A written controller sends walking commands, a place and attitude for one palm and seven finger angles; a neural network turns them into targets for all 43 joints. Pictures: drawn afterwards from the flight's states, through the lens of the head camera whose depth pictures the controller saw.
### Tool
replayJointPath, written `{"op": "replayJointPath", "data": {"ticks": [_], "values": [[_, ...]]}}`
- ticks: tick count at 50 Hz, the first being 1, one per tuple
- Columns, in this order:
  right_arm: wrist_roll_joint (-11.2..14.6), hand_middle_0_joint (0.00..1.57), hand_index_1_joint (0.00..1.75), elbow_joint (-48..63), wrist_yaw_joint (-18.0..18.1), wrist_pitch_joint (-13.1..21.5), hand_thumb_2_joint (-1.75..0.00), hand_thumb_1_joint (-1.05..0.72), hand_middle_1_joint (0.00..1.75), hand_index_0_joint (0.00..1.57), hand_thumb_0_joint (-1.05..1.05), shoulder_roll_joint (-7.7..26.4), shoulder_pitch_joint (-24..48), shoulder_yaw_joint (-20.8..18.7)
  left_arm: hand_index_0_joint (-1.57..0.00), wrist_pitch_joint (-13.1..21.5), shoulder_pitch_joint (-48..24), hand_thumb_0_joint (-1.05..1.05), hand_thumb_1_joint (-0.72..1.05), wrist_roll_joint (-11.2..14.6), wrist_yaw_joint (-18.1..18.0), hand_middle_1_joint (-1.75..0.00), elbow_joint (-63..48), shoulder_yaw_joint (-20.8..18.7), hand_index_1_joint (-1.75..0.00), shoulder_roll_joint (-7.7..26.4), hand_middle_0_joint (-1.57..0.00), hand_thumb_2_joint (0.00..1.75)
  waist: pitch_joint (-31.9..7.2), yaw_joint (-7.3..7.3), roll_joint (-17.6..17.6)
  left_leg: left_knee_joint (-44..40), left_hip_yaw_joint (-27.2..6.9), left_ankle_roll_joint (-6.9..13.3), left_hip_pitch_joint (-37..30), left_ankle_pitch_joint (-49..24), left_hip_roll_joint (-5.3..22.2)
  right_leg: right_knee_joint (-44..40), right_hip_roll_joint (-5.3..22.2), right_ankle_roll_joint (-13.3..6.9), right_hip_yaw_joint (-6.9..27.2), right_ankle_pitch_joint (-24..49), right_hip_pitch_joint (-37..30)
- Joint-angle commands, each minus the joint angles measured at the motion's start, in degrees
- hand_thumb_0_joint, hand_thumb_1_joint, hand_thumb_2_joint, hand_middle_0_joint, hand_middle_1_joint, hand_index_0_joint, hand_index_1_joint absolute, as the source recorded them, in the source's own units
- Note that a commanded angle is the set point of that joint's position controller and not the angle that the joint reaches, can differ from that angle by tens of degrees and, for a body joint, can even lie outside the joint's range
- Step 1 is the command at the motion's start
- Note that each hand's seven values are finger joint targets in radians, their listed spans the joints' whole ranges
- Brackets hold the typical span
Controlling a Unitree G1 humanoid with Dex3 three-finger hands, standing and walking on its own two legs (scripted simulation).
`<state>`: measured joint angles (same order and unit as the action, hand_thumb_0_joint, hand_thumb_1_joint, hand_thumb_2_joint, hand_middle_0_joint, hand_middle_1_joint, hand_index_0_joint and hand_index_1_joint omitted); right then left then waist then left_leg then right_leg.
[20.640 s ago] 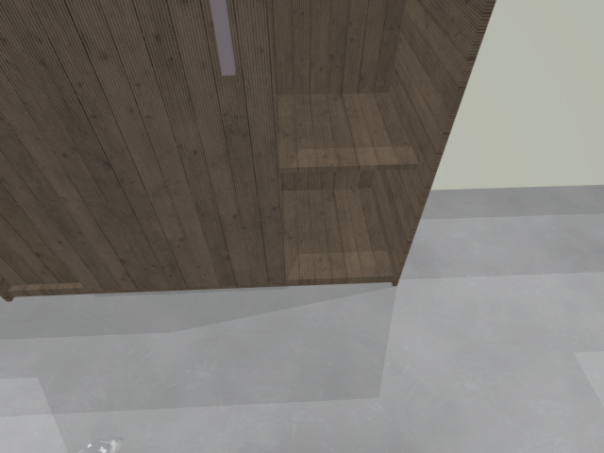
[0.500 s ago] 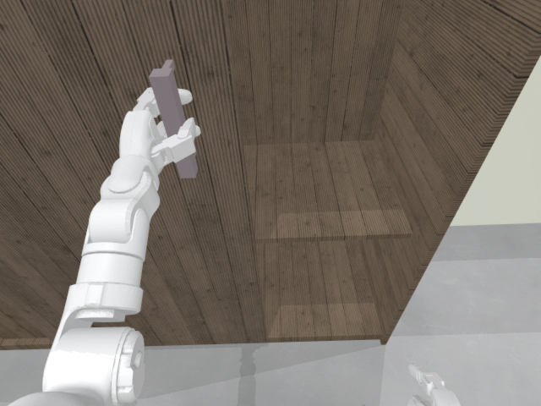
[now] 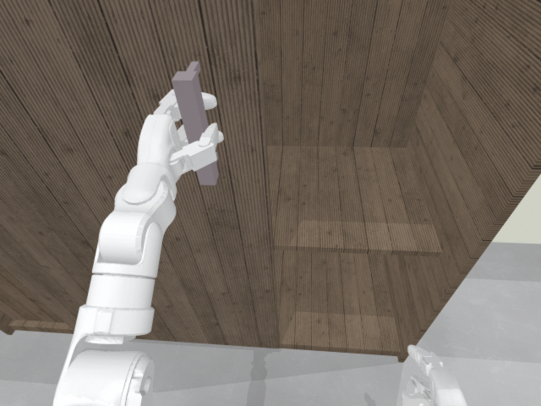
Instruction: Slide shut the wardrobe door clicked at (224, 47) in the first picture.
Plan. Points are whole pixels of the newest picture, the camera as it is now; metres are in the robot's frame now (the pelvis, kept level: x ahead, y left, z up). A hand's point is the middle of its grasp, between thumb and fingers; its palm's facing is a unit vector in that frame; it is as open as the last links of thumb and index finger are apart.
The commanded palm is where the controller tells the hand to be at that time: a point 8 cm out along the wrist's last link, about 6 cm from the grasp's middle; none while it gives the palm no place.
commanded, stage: tug the door sideways, standing still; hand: left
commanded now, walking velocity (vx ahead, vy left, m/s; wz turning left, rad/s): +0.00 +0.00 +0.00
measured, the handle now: (202, 126) +0.44 +0.14 +0.22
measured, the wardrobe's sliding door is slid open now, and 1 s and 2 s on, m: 0.42 0.41 0.29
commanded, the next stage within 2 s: step sideways, sliding the door along in 0.68 s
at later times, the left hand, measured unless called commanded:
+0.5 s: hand (214, 147) +0.38 +0.11 +0.22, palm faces +0.09 -0.99 -0.05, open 6.3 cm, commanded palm +0.36 +0.10 +0.22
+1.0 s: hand (220, 150) +0.39 +0.10 +0.21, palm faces +0.07 -0.99 -0.15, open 6.5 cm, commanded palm +0.38 +0.13 +0.22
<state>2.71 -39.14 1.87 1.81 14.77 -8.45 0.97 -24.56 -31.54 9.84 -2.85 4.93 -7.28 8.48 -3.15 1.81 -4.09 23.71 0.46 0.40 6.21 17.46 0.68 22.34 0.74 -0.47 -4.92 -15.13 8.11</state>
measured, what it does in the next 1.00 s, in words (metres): shifts its weight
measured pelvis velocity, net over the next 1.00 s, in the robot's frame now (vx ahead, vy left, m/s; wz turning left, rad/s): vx -0.06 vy -0.01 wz -0.03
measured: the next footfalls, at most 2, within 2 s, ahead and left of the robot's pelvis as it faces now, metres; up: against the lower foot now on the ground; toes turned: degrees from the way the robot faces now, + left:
right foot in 1.44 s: +0.11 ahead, -0.24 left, +0.00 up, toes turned +4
left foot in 1.60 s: +0.01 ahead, +0.05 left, +0.00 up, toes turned +14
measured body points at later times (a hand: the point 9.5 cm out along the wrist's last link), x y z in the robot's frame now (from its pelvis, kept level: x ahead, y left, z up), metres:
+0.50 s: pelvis -0.04 +0.01 +0.00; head -0.04 -0.01 +0.45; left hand +0.37 +0.16 +0.23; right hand +0.11 -0.20 -0.12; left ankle -0.07 +0.12 -0.74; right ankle -0.05 -0.11 -0.74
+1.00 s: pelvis -0.06 -0.01 -0.01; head -0.03 -0.03 +0.43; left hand +0.38 +0.15 +0.22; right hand +0.06 -0.25 -0.14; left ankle -0.07 +0.12 -0.74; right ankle -0.05 -0.11 -0.74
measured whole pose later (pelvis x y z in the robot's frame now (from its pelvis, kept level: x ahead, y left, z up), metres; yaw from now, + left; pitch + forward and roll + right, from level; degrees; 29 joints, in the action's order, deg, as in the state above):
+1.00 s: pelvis -0.06 -0.01 -0.01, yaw -2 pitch +0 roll +1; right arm 1.4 -40.3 3.1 5.4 12.3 -12.8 0.0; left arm 2.2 -47.5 5.8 -5.0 33.1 -4.7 15.5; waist 4.4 -0.2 -2.1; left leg 31.9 2.2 0.1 13.5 18.2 0.6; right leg 35.1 0.4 -1.0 -1.2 -18.4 18.3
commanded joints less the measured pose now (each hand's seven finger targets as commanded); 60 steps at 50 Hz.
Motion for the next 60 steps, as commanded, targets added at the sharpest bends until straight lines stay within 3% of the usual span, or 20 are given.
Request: {"op": "replayJointPath", "data": {"ticks": [1, 8, 16, 38, 39, 40, 41, 42, 44, 48, 49, 52, 53, 54, 55, 56, 57, 58, 59, 60], "values": [[-0.4, 0.20, 0.30, 7.7, 0.1, 3.1, -0.90, -0.90, 0.30, 0.20, 0.00, 4.2, 5.0, -1.7, -0.45, 5.8, -33.6, 0.00, 0.90, 0.0, 1.0, -1.40, -11.8, 6.0, -1.40, 0.3, -0.45, 0.90, -20.9, -4.34, 4.0, 3.8, -0.9, 0.9, -11.4, -45.6, -0.3, 3.1, -1.2, -0.7, 0.8, 39.2, -4.4], [-0.6, 0.20, 0.30, 7.0, -0.2, 2.8, -0.90, -0.90, 0.30, 0.20, 0.00, 3.6, 4.9, -1.5, -0.45, 9.4, -38.2, 0.00, 0.90, -0.6, 1.4, -1.40, -5.9, 11.7, -1.40, -5.3, -0.45, 0.90, -19.0, -5.26, 3.6, 3.8, -1.7, 1.1, -11.3, -42.6, -0.3, 3.4, -1.1, -1.1, 0.7, 36.1, -2.8], [-0.7, 0.20, 0.30, 6.0, -0.8, 4.2, -0.90, -0.90, 0.30, 0.20, 0.00, 2.9, 3.6, -1.6, -0.45, 13.4, -47.6, 0.00, 0.90, -0.7, 1.0, -1.40, -1.6, 16.2, -1.40, -10.4, -0.45, 0.90, -21.3, -6.47, 2.2, 3.7, -3.5, 0.4, -12.9, -39.7, 0.0, 3.6, -1.5, -1.3, 0.6, 30.5, 0.2], [-0.8, 0.20, 0.30, 0.3, -0.8, 11.5, -0.90, -0.90, 0.30, 0.20, 0.00, 4.0, -2.8, -2.2, -0.45, 22.4, -58.4, 0.00, 0.90, -0.7, -1.8, -1.40, 12.4, 15.2, -1.40, -10.6, -0.45, 0.90, -19.1, -7.02, 1.8, 0.1, -4.7, -1.8, -9.8, -25.9, 0.2, 1.3, -2.0, -1.5, 0.6, 17.7, 4.5], [-0.6, 0.20, 0.30, -0.2, -0.6, 11.5, -0.90, -0.90, 0.30, 0.20, 0.00, 4.3, -3.1, -2.2, -0.45, 22.4, -60.3, 0.00, 0.90, -0.7, -1.9, -1.40, 13.6, 13.9, -1.40, -8.9, -0.45, 0.90, -18.6, -7.43, 3.0, 0.1, -4.3, -1.5, -9.6, -24.4, 0.2, 0.9, -2.3, -1.3, 0.9, 17.6, 5.2], [-1.7, 0.20, 0.30, 1.7, 0.2, 10.2, -0.90, -0.90, 0.30, 0.20, 0.00, 8.2, -2.2, -3.0, -0.45, 28.2, -57.3, 0.00, 0.90, -6.1, -3.7, -1.40, 11.8, -7.5, -1.40, 27.4, -0.45, 0.90, -12.6, -2.04, 2.2, -0.3, -3.4, 1.9, 0.5, -19.7, 3.9, 0.4, 1.1, 0.2, 4.3, 9.3, 4.2], [-2.2, 0.20, 0.30, 1.3, 0.3, 9.0, -0.90, -0.90, 0.30, 0.20, 0.00, 6.2, -2.2, -2.6, -0.45, 30.3, -54.6, 0.00, 0.90, -6.8, -2.6, -1.40, 14.2, -0.2, -1.40, 17.0, -0.45, 0.90, -12.2, -3.33, 7.2, -0.9, -3.0, 2.2, 1.5, -14.7, 3.7, 1.5, 1.4, 0.6, 3.8, 8.0, 2.1], [-1.8, 0.20, 0.30, 3.0, 0.5, 8.7, -0.90, -0.90, 0.30, 0.20, 0.00, 5.7, -1.2, -3.0, -0.45, 31.7, -52.3, 0.00, 0.90, -6.2, -1.4, -1.40, 13.9, 3.4, -1.40, 12.0, -0.45, 0.90, -12.8, -3.07, 7.2, -1.0, -3.8, 2.6, 1.1, -13.2, 4.9, 3.1, 1.2, 0.5, 3.6, 6.3, 2.4], [-1.6, 0.20, 0.30, 4.7, 1.3, 7.6, -0.90, -0.90, 0.30, 0.20, 0.00, 6.1, -0.4, -3.6, -0.45, 33.5, -51.4, 0.00, 0.90, -6.0, -0.9, -1.40, 12.1, 2.1, -1.40, 14.3, -0.45, 0.90, -13.7, -3.07, 2.2, -1.0, -8.3, 4.6, -2.1, -10.7, 8.8, 8.5, 0.2, 0.2, 3.3, 1.3, 6.9], [-1.4, 0.20, 0.30, 6.7, 2.0, 5.0, -0.90, -0.90, 0.30, 0.20, 0.00, 5.6, 0.0, -3.5, -0.45, 34.0, -52.2, 0.00, 0.90, -5.5, -0.5, -1.40, 8.7, 4.7, -1.40, 12.7, -0.45, 0.90, -13.3, -3.71, -4.7, 0.7, -17.1, 9.1, -8.4, -15.3, 15.1, 15.5, -1.1, -0.9, 3.9, -8.8, 14.9], [-1.2, 0.20, 0.30, 6.7, 1.8, 4.6, -0.90, -0.90, 0.30, 0.20, 0.00, 5.5, 0.3, -3.6, -0.45, 33.9, -51.1, 0.00, 0.90, -5.5, -0.7, -1.40, 8.8, 3.5, -1.40, 13.2, -0.45, 0.90, -12.9, -3.41, -4.1, 2.8, -15.6, 9.4, -10.1, -20.2, 15.6, 13.9, -1.4, -1.2, 4.2, -8.3, 14.9], [-0.8, 0.20, 0.30, 7.7, 1.4, 3.4, -0.90, -0.90, 0.30, 0.20, 0.00, 5.4, 0.9, -3.7, -0.45, 33.9, -52.6, 0.00, 0.90, -5.7, -0.5, -1.40, 5.1, 5.0, -1.40, 11.8, -0.45, 0.90, -15.0, -3.42, 0.4, 11.4, -5.2, 5.5, -4.9, -26.2, 10.3, 3.1, -0.5, -2.3, 4.5, 4.7, 1.9], [-0.2, 0.20, 0.30, 7.8, 1.3, 3.0, -0.90, -0.90, 0.30, 0.20, 0.00, 5.1, 1.2, -3.8, -0.45, 33.4, -51.9, 0.00, 0.90, -5.7, -0.5, -1.40, 5.9, 6.9, -1.40, 11.1, -0.45, 0.90, -15.0, -2.98, 5.4, 15.4, -2.8, 3.9, 3.1, -20.2, 7.4, 1.8, 2.4, -3.7, 6.9, 8.1, -4.9], [0.0, 0.20, 0.30, 7.7, 1.3, 2.6, -0.90, -0.90, 0.30, 0.20, 0.00, 4.6, 1.1, -4.0, -0.45, 33.1, -51.6, 0.00, 0.90, -5.8, -0.6, -1.40, 4.2, 6.0, -1.40, 10.8, -0.45, 0.90, -15.2, -3.30, 13.7, 21.7, 1.4, 2.1, 6.5, -16.9, 3.9, -0.5, 6.5, -5.9, 12.7, 14.8, -8.0], [0.0, 0.20, 0.30, 7.7, 1.5, 2.6, -0.90, -0.90, 0.30, 0.20, 0.00, 3.6, 2.5, -4.1, -0.45, 33.3, -51.6, 0.00, 0.90, -5.8, -0.6, -1.40, 3.4, 6.8, -1.40, 9.3, -0.45, 0.90, -14.1, -2.94, 19.1, 26.6, 2.4, 1.0, 12.1, -5.4, 0.6, -0.9, 10.7, -9.0, 17.3, 27.4, -11.7], [0.2, 0.20, 0.30, 7.5, 1.6, 3.1, -0.90, -0.90, 0.30, 0.20, 0.00, 2.7, 3.7, -3.9, -0.45, 33.7, -51.1, 0.00, 0.90, -5.7, -0.5, -1.40, 3.1, 7.8, -1.40, 7.4, -0.45, 0.90, -13.3, -2.29, 16.8, 27.2, 1.1, 0.9, 16.6, 7.0, 0.0, 1.7, 13.1, -10.6, 18.4, 39.3, -15.2], [0.2, 0.20, 0.30, 7.2, 1.6, 3.2, -0.90, -0.90, 0.30, 0.20, 0.00, 1.7, 4.0, -3.3, -0.45, 34.3, -51.0, 0.00, 0.90, -5.9, -0.4, -1.40, 1.3, 9.8, -1.40, 4.9, -0.45, 0.90, -13.3, -1.92, 13.1, 22.2, 0.4, 1.5, 16.6, 9.3, 0.8, 4.6, 13.2, -9.8, 16.1, 43.4, -16.2], [0.3, 0.20, 0.30, 6.8, 1.5, 3.5, -0.90, -0.90, 0.30, 0.20, 0.00, 1.3, 3.8, -2.9, -0.45, 34.7, -51.9, 0.00, 0.90, -5.8, -0.5, -1.40, -0.7, 13.3, -1.40, 1.3, -0.45, 0.90, -13.7, -3.40, 7.9, 13.7, -0.1, 1.9, 11.2, 4.2, 1.6, 7.9, 12.2, -8.4, 12.4, 44.6, -13.6], [0.2, 0.20, 0.30, 6.7, 1.3, 3.8, -0.90, -0.90, 0.30, 0.20, 0.00, 1.5, 3.0, -3.1, -0.45, 34.8, -51.8, 0.00, 0.90, -5.5, -0.5, -1.40, -2.6, 14.4, -1.40, 0.0, -0.45, 0.90, -16.0, -5.09, 5.0, 5.0, -1.1, 2.7, -2.7, -11.3, 4.3, 14.6, 9.1, -5.4, 7.7, 40.2, -3.9], [0.0, 0.20, 0.30, 6.8, 0.8, 3.8, -0.90, -0.90, 0.30, 0.20, 0.00, 3.8, 1.8, -4.2, -0.45, 35.2, -52.2, 0.00, 0.90, -4.9, -0.6, -1.40, -4.0, 14.9, -1.40, -0.6, -0.45, 0.90, -19.0, -6.24, -3.0, 2.5, -11.1, 7.2, -19.0, -36.1, 12.8, 24.3, 3.0, -1.0, 3.2, 25.6, 12.7]]}}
